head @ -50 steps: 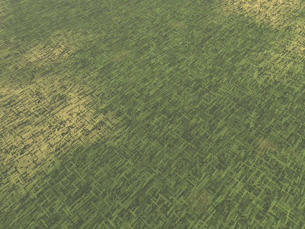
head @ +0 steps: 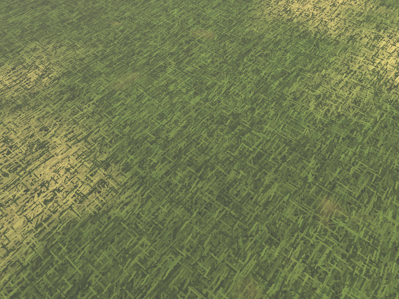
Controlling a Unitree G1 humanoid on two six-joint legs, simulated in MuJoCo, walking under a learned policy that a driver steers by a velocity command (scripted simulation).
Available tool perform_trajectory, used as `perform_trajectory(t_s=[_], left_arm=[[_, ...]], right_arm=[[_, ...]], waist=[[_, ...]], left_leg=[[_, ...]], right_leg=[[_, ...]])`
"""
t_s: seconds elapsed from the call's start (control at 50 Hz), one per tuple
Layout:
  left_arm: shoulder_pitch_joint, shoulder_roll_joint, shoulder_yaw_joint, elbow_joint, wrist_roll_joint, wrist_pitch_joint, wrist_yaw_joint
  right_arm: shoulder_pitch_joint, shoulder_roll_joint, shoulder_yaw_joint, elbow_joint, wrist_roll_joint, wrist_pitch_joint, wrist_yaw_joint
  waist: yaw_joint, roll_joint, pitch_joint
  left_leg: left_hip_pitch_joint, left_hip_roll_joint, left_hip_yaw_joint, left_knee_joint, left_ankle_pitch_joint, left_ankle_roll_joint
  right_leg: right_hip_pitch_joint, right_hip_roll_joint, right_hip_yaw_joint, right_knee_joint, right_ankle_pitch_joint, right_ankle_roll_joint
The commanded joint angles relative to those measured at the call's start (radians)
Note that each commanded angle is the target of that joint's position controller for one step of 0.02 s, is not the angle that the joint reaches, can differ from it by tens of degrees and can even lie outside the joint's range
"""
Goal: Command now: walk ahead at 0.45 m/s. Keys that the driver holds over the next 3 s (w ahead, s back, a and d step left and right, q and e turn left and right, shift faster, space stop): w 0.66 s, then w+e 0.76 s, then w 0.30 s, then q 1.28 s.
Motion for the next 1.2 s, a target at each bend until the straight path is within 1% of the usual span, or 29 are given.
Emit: perform_trajectory(t_s=[0.02, 0.06, 0.1, 0.14, 0.16, 0.18, 0.2, 0.22, 0.24, 0.26, 0.3, 0.34, 0.42, 0.5, 0.58, 0.66, 0.68, 0.7, 0.72, 0.74, 0.76, 0.78, 0.8, 0.82, 0.86, 0.92, 1.06, 1.14, 1.2], left_arm=[[-0.18, 0.033, -0.007, -0.122, -0.008, -0.013, -0.007], [-0.181, 0.062, 0.0, -0.139, -0.009, -0.016, -0.014], [-0.088, 0.103, 0.021, -0.123, -0.008, -0.02, -0.015], [0.209, 0.168, 0.061, -0.038, -0.012, -0.013, -0.006], [0.369, 0.237, 0.078, -0.007, 0.006, -0.007, 0.003], [0.407, 0.251, 0.074, 0.011, 0.013, -0.011, -0.01], [0.33, 0.165, 0.051, 0.006, -0.001, -0.019, -0.013], [0.229, 0.128, 0.039, -0.015, -0.002, -0.025, -0.012], [0.149, 0.114, 0.034, -0.031, 0.008, -0.032, -0.013], [0.113, 0.088, 0.027, -0.037, 0.021, -0.038, -0.016], [0.108, 0.06, 0.017, -0.025, 0.027, -0.042, -0.017], [0.142, 0.08, 0.018, -0.004, 0.02, -0.046, -0.01], [0.225, 0.131, 0.026, 0.022, 0.018, -0.036, 0.02], [0.309, 0.143, 0.024, 0.046, 0.005, -0.026, 0.028], [0.392, 0.148, 0.025, 0.084, 0.001, -0.005, 0.029], [0.374, 0.18, 0.038, 0.082, 0.002, 0.019, 0.036], [0.357, 0.175, 0.035, 0.075, 0.003, 0.025, 0.035], [0.346, 0.144, 0.02, 0.055, 0.014, 0.024, 0.034], [0.438, 0.036, -0.013, 0.034, 0.016, 0.007, 0.024], [0.458, 0.03, -0.018, 0.054, 0.003, -0.014, 0.023], [0.371, 0.146, 0.015, 0.032, -0.029, -0.026, 0.022], [0.305, 0.156, 0.021, 0.011, -0.041, -0.029, 0.026], [0.273, 0.138, 0.023, 0.006, -0.03, -0.023, 0.033], [0.287, 0.121, 0.031, 0.012, -0.02, -0.008, 0.038], [0.331, 0.06, 0.027, 0.023, -0.018, 0.022, 0.036], [0.279, 0.055, 0.034, -0.016, -0.014, 0.043, 0.039], [0.051, 0.025, 0.019, -0.12, 0.002, 0.028, -0.003], [-0.032, 0.034, 0.018, -0.19, -0.003, 0.03, -0.029], [0.058, 0.088, 0.046, -0.203, -0.008, 0.037, -0.039]], right_arm=[[0.025, -0.19, -0.039, -0.017, 0.012, -0.015, -0.012], [0.013, -0.191, -0.043, -0.008, 0.017, -0.013, -0.011], [-0.012, -0.212, -0.051, -0.012, 0.011, -0.002, -0.01], [-0.036, -0.203, -0.045, -0.026, -0.004, 0.014, -0.008], [0.013, -0.142, -0.026, -0.046, -0.02, 0.012, -0.003], [0.119, -0.019, 0.007, -0.031, -0.002, -0.011, 0.008], [0.019, -0.133, -0.019, -0.046, 0.028, -0.034, 0.012], [-0.083, -0.18, -0.032, -0.08, 0.048, -0.048, 0.012], [-0.132, -0.181, -0.035, -0.087, 0.04, -0.055, 0.004], [-0.144, -0.174, -0.043, -0.086, 0.024, -0.05, -0.002], [-0.105, -0.133, -0.042, -0.082, 0.019, -0.028, -0.004], [-0.139, -0.123, -0.043, -0.099, 0.015, -0.014, -0.008], [-0.313, -0.132, -0.045, -0.163, -0.002, -0.014, -0.008], [-0.457, -0.106, -0.029, -0.201, 0.006, -0.026, 0.01], [-0.571, -0.115, -0.019, -0.25, 0.016, -0.034, 0.035], [-0.515, -0.169, -0.034, -0.26, 0.018, -0.044, 0.054], [-0.395, -0.203, -0.053, -0.227, 0.015, -0.045, 0.049], [-0.202, -0.26, -0.077, -0.178, 0.008, -0.046, 0.039], [-0.056, -0.361, -0.104, -0.15, -0.013, -0.04, 0.031], [-0.033, -0.294, -0.085, -0.139, -0.006, -0.032, 0.031], [-0.103, -0.232, -0.063, -0.147, -0.002, -0.032, 0.028], [-0.191, -0.203, -0.053, -0.165, -0.002, -0.034, 0.025], [-0.256, -0.17, -0.043, -0.166, -0.005, -0.039, 0.029], [-0.297, -0.143, -0.035, -0.167, -0.011, -0.048, 0.032], [-0.32, -0.134, -0.036, -0.153, -0.018, -0.055, 0.036], [-0.304, -0.165, -0.047, -0.13, -0.025, -0.062, 0.026], [-0.226, -0.221, -0.06, -0.101, -0.011, -0.04, -0.009], [-0.174, -0.242, -0.072, -0.082, 0.007, -0.006, -0.011], [-0.21, -0.283, -0.084, -0.103, 0.012, 0.018, -0.02]], waist=[[0.008, 0.136, 0.132], [0.033, 0.132, 0.123], [0.093, 0.15, 0.037], [0.233, 0.148, -0.143], [0.239, -0.016, -0.288], [0.176, -0.254, -0.426], [0.19, -0.159, -0.281], [0.162, -0.104, -0.123], [0.126, -0.006, -0.064], [0.093, 0.005, -0.033], [0.048, -0.036, -0.039], [0.043, -0.035, -0.002], [0.082, -0.005, 0.044], [0.135, -0.006, 0.052], [0.166, -0.005, 0.076], [0.095, -0.048, 0.015], [0.027, -0.045, -0.058], [-0.056, -0.027, -0.193], [-0.051, 0.162, -0.367], [-0.056, 0.258, -0.453], [-0.054, 0.188, -0.293], [-0.023, 0.146, -0.174], [0.007, 0.102, -0.09], [0.043, 0.12, -0.051], [0.078, 0.128, -0.022], [0.089, 0.099, 0.019], [0.021, 0.054, 0.072], [0.009, 0.058, 0.084], [0.089, 0.114, -0.008]], left_leg=[[-0.153, 0.235, -0.1, -0.104, 0.354, 0.128], [-0.085, 0.265, -0.091, -0.069, 0.431, 0.112], [-0.014, 0.276, -0.07, 0.065, 0.753, 0.09], [-0.121, 0.214, -0.025, 0.429, 0.901, 0.044], [-0.411, 0.122, 0.005, 0.775, 0.521, 0.01], [-0.665, -0.049, -0.095, 1.071, -0.262, -0.023], [-0.768, 0.006, -0.161, 1.171, -0.249, 0.001], [-0.808, 0.058, -0.122, 1.156, -0.151, 0.019], [-0.753, 0.111, -0.105, 1.102, -0.055, 0.024], [-0.696, 0.145, -0.099, 1.053, -0.002, 0.022], [-0.613, 0.177, -0.1, 0.993, 0.034, 0.015], [-0.641, 0.192, -0.081, 0.922, 0.06, -0.005], [-0.771, 0.195, -0.063, 0.681, 0.273, -0.045], [-0.71, 0.145, -0.012, 0.448, 0.439, -0.046], [-0.756, 0.121, -0.009, 0.35, 0.384, -0.031], [-0.623, 0.072, 0.016, 0.3, 0.228, 0.022], [-0.438, 0.043, 0.038, 0.273, 0.236, 0.048], [-0.135, 0.101, -0.019, 0.312, 0.271, 0.094], [0.312, 0.37, -0.413, 0.306, 0.166, 0.231], [0.374, 0.469, -0.691, 0.17, 0.077, 0.274], [0.238, 0.434, -0.566, 0.137, 0.03, 0.219], [0.08, 0.398, -0.416, 0.104, 0.069, 0.183], [-0.06, 0.356, -0.312, 0.052, 0.114, 0.161], [-0.15, 0.317, -0.224, 0.013, 0.148, 0.137], [-0.251, 0.285, -0.121, -0.039, 0.207, 0.132], [-0.267, 0.282, -0.011, -0.07, 0.311, 0.144], [-0.158, 0.281, 0.154, -0.081, 0.379, 0.119], [0.012, 0.332, 0.189, 0.009, 0.527, 0.104], [0.041, 0.329, 0.229, 0.228, 0.982, 0.07]], right_leg=[[0.049, 0.036, -0.024, -0.135, 0.098, -0.005], [0.07, 0.037, -0.007, -0.18, 0.085, -0.034], [0.198, 0.076, -0.029, -0.176, 0.024, -0.069], [0.587, 0.088, -0.024, -0.168, 0.003, -0.127], [0.92, -0.133, 0.285, -0.174, -0.11, -0.215], [1.086, -0.326, 0.775, -0.37, -0.363, -0.35], [0.975, -0.28, 0.766, -0.454, -0.462, -0.3], [0.805, -0.255, 0.602, -0.479, -0.393, -0.26], [0.649, -0.221, 0.491, -0.504, -0.267, -0.239], [0.54, -0.186, 0.396, -0.522, -0.145, -0.226], [0.448, -0.146, 0.301, -0.571, -0.086, -0.224], [0.4, -0.137, 0.245, -0.612, -0.07, -0.238], [0.445, -0.126, 0.185, -0.639, -0.002, -0.229], [0.483, -0.094, 0.106, -0.628, 0.041, -0.191], [0.639, -0.149, 0.115, -0.568, 0.087, -0.192], [0.745, -0.19, 0.119, -0.422, 0.385, -0.159], [0.71, -0.153, 0.099, -0.281, 0.534, -0.14], [0.564, -0.099, 0.072, -0.054, 0.475, -0.112], [0.141, 0.053, -0.003, 0.344, 0.087, -0.033], [-0.013, 0.12, 0.114, 0.535, -0.505, -0.027], [-0.09, 0.062, 0.167, 0.608, -0.476, -0.044], [-0.094, 0.006, 0.133, 0.585, -0.385, -0.049], [-0.062, -0.029, 0.118, 0.52, -0.312, -0.043], [-0.006, -0.06, 0.125, 0.469, -0.256, -0.041], [0.064, -0.072, 0.118, 0.446, -0.206, -0.031], [-0.012, -0.077, 0.133, 0.375, -0.1, -0.013], [-0.042, -0.054, 0.034, 0.004, 0.139, -0.017], [-0.091, -0.031, -0.015, -0.072, 0.023, -0.054], [0.103, 0.064, -0.101, -0.071, -0.123, -0.11]])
